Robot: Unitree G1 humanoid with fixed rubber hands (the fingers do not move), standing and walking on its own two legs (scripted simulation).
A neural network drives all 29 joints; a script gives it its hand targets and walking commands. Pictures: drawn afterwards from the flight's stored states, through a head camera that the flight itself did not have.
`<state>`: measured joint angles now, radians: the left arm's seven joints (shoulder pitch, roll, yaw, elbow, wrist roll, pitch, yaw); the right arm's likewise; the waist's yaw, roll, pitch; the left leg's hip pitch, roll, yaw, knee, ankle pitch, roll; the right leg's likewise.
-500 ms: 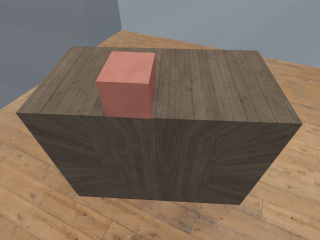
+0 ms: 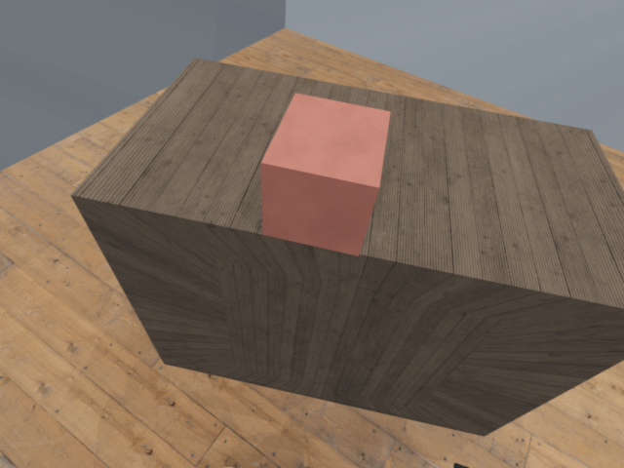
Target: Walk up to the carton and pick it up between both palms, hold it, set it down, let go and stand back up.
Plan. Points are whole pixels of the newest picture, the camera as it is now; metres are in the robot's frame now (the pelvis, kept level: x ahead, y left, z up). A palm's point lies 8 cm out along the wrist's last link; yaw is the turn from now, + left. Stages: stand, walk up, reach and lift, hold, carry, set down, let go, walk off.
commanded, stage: walk up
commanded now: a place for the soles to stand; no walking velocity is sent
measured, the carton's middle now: (326, 173) +0.56 -0.02 +0.06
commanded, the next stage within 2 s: none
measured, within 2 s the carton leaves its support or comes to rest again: neither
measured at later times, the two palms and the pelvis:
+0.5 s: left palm out of the picture +0.03 +0.26 -0.11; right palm out of the picture +0.05 -0.25 -0.11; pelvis -0.01 +0.00 +0.02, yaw -1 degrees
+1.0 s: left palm (24, 464) +0.17 +0.36 -0.13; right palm out of the picture +0.10 -0.14 -0.10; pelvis +0.10 +0.11 +0.01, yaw -9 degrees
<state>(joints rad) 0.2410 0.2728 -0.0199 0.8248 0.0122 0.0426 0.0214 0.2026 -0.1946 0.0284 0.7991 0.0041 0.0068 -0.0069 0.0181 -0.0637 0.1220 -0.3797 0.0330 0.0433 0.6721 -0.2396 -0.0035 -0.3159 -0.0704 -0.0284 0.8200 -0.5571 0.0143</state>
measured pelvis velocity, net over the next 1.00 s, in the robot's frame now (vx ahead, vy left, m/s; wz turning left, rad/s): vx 0.10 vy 0.11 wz -0.16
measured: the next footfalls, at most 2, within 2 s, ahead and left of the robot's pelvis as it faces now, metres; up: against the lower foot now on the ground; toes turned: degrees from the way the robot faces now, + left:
left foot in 0.80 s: +0.18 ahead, +0.19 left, +0.00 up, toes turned -5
right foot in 1.26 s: +0.16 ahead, -0.04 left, +0.00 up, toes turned -12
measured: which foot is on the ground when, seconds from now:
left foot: down 0.00-0.52, up 0.54-0.78, down 0.80-1.00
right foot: down 0.00-0.80, up 0.82-1.00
